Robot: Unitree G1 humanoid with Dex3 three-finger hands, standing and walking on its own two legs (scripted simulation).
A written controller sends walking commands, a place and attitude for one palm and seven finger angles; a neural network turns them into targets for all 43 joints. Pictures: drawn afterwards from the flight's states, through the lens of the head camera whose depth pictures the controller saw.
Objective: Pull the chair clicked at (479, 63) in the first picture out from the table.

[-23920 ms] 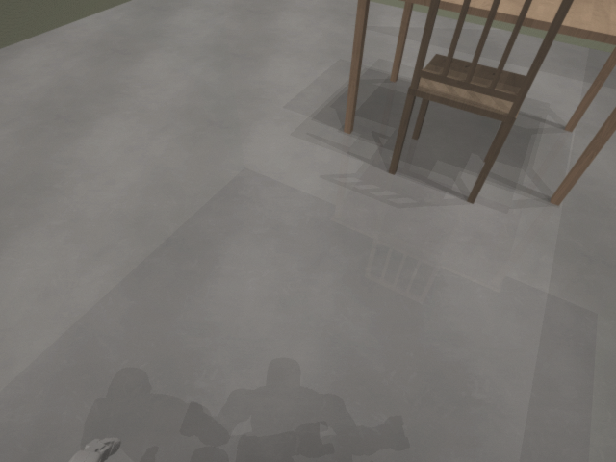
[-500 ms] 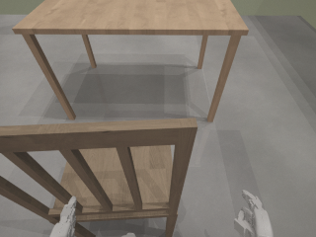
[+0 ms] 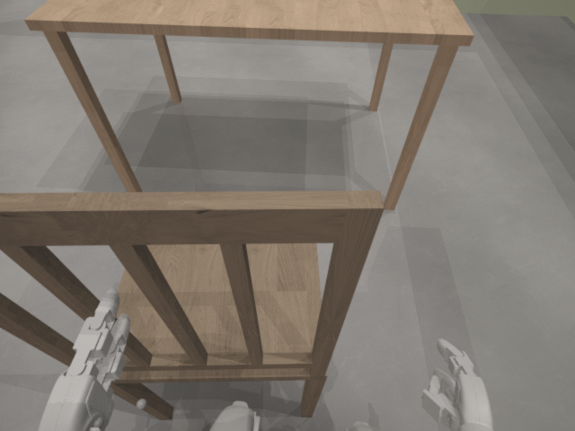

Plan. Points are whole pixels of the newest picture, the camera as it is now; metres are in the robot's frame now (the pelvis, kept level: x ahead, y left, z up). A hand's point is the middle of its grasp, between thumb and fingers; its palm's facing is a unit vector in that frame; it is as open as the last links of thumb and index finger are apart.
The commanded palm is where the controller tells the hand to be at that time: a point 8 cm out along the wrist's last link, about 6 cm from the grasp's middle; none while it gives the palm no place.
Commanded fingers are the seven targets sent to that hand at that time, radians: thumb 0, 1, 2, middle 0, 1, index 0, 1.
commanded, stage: draw the hand back to the body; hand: left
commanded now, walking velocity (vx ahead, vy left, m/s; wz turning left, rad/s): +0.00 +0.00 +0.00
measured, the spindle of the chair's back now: (174, 317) +0.25 +0.17 +0.04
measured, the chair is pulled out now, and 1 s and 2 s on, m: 0.61 0.60 0.60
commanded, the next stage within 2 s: step back with the hand held close in 1.28 s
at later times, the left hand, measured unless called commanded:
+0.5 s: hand (108, 367) +0.17 +0.19 +0.12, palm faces +0.09 -0.92 -0.38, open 14.9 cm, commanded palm +0.14 +0.27 +0.19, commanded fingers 0.00 0.21 0.57 -0.10 -0.16 -0.10 -0.16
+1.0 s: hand (54, 303) +0.21 +0.23 +0.17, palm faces +0.33 -0.84 -0.43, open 8.1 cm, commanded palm +0.18 +0.29 +0.26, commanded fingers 0.00 0.90 0.90 -0.20 -0.30 -0.20 -0.30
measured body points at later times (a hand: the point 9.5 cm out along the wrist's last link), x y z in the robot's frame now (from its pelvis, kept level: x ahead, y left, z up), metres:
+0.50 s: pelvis +0.02 -0.01 +0.06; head +0.02 -0.03 +0.51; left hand +0.16 +0.24 +0.14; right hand +0.21 -0.24 -0.02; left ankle +0.02 +0.15 -0.65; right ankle -0.01 -0.14 -0.65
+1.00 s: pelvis +0.04 -0.02 +0.08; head +0.03 -0.05 +0.53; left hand +0.19 +0.28 +0.20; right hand +0.24 -0.23 +0.00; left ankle +0.02 +0.15 -0.65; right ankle -0.01 -0.14 -0.65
